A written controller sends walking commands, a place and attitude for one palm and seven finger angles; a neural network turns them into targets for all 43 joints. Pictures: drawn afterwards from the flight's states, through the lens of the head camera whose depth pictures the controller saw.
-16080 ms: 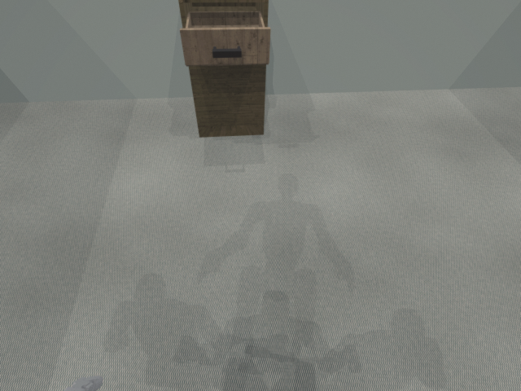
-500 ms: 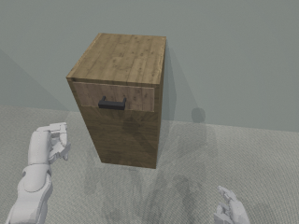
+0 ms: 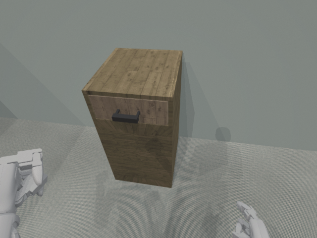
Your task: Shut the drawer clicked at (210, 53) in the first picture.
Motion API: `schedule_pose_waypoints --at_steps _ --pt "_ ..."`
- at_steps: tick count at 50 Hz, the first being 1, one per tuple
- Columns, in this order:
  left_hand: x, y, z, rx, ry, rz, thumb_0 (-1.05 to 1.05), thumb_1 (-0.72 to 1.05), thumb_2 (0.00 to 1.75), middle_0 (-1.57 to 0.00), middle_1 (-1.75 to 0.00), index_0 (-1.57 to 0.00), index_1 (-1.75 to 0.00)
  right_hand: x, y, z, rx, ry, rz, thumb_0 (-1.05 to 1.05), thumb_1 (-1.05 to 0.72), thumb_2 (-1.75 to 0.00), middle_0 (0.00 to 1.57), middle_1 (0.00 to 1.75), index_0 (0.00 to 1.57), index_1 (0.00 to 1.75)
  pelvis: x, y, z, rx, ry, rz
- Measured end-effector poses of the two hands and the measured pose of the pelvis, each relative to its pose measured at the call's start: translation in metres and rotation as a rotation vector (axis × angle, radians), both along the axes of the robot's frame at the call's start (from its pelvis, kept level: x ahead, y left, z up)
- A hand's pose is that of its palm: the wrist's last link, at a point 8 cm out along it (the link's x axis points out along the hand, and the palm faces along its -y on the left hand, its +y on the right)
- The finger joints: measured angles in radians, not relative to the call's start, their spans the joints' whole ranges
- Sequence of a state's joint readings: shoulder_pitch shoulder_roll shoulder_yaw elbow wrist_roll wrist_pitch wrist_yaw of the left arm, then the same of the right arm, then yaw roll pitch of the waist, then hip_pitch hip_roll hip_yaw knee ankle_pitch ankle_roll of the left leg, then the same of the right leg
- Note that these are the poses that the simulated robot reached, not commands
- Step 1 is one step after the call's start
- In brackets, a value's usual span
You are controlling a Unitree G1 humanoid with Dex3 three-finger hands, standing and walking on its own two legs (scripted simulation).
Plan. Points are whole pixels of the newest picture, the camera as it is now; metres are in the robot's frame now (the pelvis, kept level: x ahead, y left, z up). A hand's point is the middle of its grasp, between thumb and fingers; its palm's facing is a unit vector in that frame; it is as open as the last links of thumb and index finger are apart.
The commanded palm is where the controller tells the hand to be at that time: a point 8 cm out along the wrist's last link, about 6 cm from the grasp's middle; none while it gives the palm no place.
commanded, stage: draw the hand back to the body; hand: left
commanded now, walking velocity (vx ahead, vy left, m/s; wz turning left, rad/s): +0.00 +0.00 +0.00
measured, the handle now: (126, 115) +0.62 +0.24 -0.09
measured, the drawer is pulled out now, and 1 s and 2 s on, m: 0.00 0.00 0.00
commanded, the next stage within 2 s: step back with the hand held close in 0.02 s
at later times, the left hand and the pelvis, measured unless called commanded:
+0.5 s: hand (42, 178) +0.17 +0.25 +0.15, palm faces +0.31 -0.81 -0.49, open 3.2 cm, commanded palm +0.11 +0.29 +0.18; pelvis -0.02 +0.01 +0.00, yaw -1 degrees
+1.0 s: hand (20, 203) +0.12 +0.26 +0.16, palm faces +0.36 -0.83 -0.43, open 3.2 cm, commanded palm +0.06 +0.30 +0.18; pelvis -0.07 +0.03 -0.01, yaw -1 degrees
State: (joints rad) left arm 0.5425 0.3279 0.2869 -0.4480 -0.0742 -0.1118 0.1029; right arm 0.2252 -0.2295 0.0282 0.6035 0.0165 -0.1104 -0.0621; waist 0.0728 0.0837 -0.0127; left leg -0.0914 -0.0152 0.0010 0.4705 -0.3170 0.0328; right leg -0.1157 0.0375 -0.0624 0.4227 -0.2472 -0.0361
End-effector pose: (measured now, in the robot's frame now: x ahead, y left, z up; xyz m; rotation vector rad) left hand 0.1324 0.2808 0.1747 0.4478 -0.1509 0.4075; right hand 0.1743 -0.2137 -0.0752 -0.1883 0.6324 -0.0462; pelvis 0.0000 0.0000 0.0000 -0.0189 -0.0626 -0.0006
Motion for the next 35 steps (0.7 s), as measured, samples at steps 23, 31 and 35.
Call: schedule_pose_waypoints --at_steps 23,31,35 --pt "0.008 0.005 0.0 0.097 0.034 -0.106 0.01 0.89 0.89 -1.41 -1.6 -1.4 -1.6 -0.049 -0.027 -0.006 -0.051 0.131 -0.153 0.01 -0.91 -0.9 0.2 0.3 0.2 0.3 -0.019 0.01 0.001 0.007 0.074 -0.018" --pt "-0.012 0.016 0.003 0.127 0.014 -0.104 0.01 0.89 0.89 -1.41 -1.6 -1.4 -1.6 -0.061 -0.014 -0.005 -0.054 0.125 -0.151 0.02 -0.91 -0.9 0.2 0.3 0.2 0.3 -0.036 0.019 -0.002 0.011 0.08 -0.02" --pt "-0.024 0.018 0.004 0.135 -0.011 -0.1 0.01 0.89 0.89 -1.41 -1.6 -1.4 -1.6 -0.064 -0.004 -0.003 -0.045 0.091 -0.13 0.01 -0.91 -0.9 0.2 0.3 0.2 0.3 -0.047 0.022 -0.004 0.014 0.078 -0.022"
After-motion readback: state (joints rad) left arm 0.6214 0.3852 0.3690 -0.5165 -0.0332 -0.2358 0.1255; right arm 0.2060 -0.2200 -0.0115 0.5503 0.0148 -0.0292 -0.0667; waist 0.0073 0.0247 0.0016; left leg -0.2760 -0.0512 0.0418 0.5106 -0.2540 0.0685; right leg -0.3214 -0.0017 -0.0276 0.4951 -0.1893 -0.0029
